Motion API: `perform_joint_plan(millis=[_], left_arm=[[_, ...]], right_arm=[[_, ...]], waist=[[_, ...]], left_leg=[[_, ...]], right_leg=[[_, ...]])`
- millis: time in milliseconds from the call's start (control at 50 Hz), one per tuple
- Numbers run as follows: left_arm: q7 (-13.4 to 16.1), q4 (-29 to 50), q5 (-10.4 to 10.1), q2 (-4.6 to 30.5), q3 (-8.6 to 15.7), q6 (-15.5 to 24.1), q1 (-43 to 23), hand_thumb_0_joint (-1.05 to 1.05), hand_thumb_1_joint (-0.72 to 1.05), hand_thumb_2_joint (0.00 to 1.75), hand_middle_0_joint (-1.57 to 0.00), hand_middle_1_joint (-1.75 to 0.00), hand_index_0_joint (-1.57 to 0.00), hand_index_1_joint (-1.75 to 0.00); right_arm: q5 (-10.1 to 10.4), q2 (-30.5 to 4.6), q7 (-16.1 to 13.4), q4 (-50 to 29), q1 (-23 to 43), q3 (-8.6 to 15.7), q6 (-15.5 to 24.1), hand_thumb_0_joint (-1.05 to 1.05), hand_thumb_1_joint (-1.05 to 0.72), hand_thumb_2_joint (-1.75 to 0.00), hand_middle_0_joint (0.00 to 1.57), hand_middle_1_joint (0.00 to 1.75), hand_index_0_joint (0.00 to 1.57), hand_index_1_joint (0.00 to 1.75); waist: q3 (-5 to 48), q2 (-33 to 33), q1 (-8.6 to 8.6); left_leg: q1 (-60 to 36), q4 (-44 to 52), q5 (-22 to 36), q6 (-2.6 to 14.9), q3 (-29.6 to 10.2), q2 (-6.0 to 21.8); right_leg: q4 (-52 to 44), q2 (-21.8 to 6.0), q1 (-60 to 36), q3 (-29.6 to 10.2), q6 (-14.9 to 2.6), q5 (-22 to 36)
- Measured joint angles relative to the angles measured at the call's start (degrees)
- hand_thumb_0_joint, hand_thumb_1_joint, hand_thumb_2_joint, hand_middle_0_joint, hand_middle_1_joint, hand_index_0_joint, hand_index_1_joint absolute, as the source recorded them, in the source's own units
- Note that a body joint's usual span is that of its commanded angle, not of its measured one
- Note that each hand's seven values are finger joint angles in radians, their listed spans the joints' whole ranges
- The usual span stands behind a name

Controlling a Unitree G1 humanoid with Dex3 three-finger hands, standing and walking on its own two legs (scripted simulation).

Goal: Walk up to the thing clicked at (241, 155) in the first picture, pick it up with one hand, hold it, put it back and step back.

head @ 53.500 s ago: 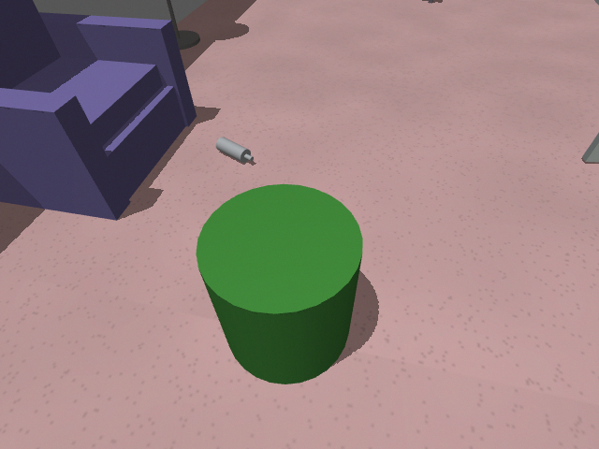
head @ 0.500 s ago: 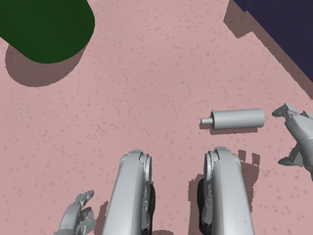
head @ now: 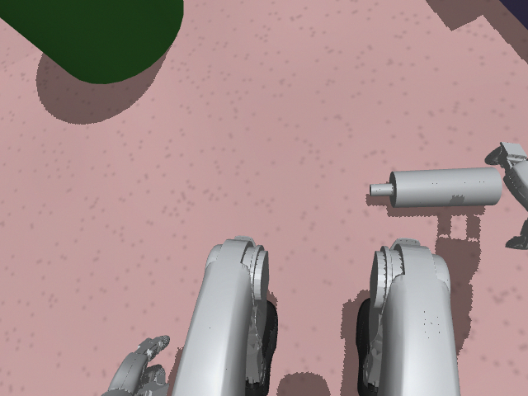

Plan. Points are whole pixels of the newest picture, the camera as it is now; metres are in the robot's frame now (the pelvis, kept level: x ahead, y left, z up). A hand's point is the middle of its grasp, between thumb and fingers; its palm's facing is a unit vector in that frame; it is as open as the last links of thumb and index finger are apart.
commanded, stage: rise first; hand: right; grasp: from above
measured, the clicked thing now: (429, 188) +0.46 -0.27 -0.32
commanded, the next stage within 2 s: approach in 0.82 s
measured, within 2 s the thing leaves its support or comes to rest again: neither
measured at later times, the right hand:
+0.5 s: hand (504, 201) +0.40 -0.34 -0.18, palm faces -0.45 +0.09 -0.89, open 14.2 cm
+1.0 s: hand (496, 195) +0.41 -0.34 -0.19, palm faces -0.44 +0.06 -0.89, open 14.2 cm
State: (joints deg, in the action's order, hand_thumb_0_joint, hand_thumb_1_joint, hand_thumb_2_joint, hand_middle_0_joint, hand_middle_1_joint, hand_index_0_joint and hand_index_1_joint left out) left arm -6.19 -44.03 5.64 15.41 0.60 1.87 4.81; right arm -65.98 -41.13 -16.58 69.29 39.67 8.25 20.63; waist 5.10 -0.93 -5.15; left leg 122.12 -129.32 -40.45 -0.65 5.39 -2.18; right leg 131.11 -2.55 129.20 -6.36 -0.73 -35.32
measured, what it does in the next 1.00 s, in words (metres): stands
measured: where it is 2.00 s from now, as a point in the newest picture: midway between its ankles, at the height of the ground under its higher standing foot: (313, 368)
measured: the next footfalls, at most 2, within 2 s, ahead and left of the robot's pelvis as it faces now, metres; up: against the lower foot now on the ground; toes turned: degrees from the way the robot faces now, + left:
none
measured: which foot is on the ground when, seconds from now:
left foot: down 0.00-1.00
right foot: down 0.00-1.00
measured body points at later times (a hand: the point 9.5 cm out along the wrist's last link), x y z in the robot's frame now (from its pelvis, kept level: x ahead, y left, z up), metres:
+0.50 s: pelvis +0.01 +0.00 -0.03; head +0.23 -0.07 +0.36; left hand +0.11 +0.28 -0.14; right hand +0.41 -0.34 -0.13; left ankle +0.09 +0.12 -0.33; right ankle +0.10 -0.13 -0.33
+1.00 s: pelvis +0.01 +0.00 -0.04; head +0.23 -0.07 +0.35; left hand +0.10 +0.28 -0.15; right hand +0.43 -0.34 -0.14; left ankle +0.09 +0.12 -0.33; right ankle +0.10 -0.13 -0.33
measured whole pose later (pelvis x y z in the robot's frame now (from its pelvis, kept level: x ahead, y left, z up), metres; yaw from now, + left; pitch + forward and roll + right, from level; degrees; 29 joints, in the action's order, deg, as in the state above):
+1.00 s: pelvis +0.01 +0.00 -0.04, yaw +3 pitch +31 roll +8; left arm -7.1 -45.1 9.3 14.8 -2.1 0.0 3.6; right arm -74.7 -46.7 -23.1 75.6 43.4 9.9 24.5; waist 2.0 -2.7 -8.1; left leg 126.3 -135.8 -41.2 -0.5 7.2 -3.5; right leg 138.8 -3.2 133.5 -8.8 -0.2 -37.1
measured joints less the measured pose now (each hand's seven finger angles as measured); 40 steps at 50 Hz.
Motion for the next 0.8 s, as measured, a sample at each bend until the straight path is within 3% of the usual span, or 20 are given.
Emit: perform_joint_plan(millis=[220,500,800], left_arm=[[-0.72,-0.13,1.47,-0.34,-1.08,-1.23,-1.42,0.01,0.91,0.90,-0.20,-0.30,-0.21,-0.30],[-0.78,-1.21,2.71,-0.23,-1.28,-2.27,-1.32,0.01,0.91,0.90,-0.20,-0.30,-0.20,-0.30],[-0.76,-1.11,3.09,-0.94,-2.23,-1.78,-1.36,0.00,0.91,0.90,-0.20,-0.30,-0.21,-0.30]], right_arm=[[-2.73,-1.85,-0.98,1.63,1.36,0.63,1.94,0.00,0.55,-1.03,0.08,0.99,0.07,1.00],[-6.04,-3.51,-4.45,2.65,1.27,1.18,3.15,0.00,0.54,-1.02,0.08,0.98,0.07,0.99],[-7.78,-4.34,-5.93,4.97,2.94,1.18,2.70,0.00,0.53,-1.01,0.07,1.00,0.08,1.00]], waist=[[-1.34,-0.61,-0.49],[-1.78,-1.50,-1.40],[-2.28,-1.57,-2.40]], left_leg=[[1.14,-2.25,-0.91,0.19,0.78,-0.60],[2.89,-4.57,-0.97,-0.08,1.21,-1.10],[3.85,-5.72,-1.02,-0.04,1.43,-1.26]], right_leg=[[2.78,-0.39,1.16,-1.01,0.32,-1.41],[5.64,-0.67,3.09,-1.65,0.18,-1.82],[6.88,-0.70,4.01,-1.98,0.30,-1.99]])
